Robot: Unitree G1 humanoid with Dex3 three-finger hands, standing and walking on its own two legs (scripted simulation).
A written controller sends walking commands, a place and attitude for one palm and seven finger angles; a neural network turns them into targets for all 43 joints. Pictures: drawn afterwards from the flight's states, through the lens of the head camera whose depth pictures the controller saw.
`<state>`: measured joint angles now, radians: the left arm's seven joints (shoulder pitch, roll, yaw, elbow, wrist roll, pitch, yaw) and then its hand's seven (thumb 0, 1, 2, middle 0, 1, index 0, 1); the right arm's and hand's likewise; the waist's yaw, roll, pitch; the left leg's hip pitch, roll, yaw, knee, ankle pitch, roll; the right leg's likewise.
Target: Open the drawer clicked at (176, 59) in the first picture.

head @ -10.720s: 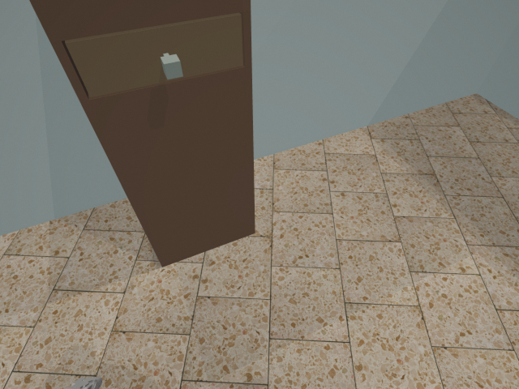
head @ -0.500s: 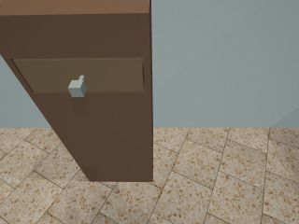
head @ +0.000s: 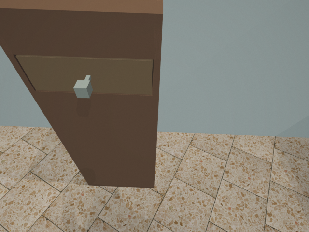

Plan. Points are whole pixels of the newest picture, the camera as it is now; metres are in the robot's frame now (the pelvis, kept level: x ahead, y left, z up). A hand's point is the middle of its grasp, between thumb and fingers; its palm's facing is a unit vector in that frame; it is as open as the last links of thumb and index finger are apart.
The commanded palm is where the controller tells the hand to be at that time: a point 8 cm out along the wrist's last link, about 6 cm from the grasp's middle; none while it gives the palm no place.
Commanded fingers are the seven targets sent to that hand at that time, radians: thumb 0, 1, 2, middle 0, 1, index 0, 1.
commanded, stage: look again from close up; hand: left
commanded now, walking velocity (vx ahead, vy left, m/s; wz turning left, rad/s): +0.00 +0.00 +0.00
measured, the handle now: (85, 84) +0.48 +0.24 +0.12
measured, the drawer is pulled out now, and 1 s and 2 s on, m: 0.00 0.00 0.00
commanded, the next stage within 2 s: raise the hand with hooked fingers in 0.22 s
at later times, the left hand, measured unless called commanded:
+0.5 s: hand (68, 224) +0.15 +0.23 -0.05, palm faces -0.06 -0.63 -0.77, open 7.6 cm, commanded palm +0.10 +0.25 -0.03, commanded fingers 0.00 0.67 0.80 -0.22 -0.45 -0.22 -0.45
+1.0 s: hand (47, 198) +0.18 +0.26 +0.03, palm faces +0.10 -0.09 -0.99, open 10.1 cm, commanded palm +0.15 +0.26 +0.09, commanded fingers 0.00 0.08 0.55 -0.26 -0.82 -0.26 -0.82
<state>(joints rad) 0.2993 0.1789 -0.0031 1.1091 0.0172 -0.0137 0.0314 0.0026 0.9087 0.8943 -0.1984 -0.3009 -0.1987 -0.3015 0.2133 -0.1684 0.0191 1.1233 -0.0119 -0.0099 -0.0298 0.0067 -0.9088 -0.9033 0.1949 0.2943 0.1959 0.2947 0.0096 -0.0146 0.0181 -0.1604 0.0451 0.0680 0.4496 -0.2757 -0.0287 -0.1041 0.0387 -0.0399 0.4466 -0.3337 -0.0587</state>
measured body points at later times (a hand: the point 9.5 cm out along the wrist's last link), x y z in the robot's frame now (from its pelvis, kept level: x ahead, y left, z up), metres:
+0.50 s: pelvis -0.03 +0.02 -0.01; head -0.02 -0.02 +0.44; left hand +0.15 +0.26 +0.00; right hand +0.09 -0.23 -0.14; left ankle -0.02 +0.14 -0.74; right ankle -0.06 -0.08 -0.74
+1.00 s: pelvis -0.06 +0.01 -0.02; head -0.06 -0.02 +0.43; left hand +0.17 +0.26 +0.09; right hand +0.18 -0.17 -0.10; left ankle -0.02 +0.14 -0.74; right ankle -0.06 -0.08 -0.74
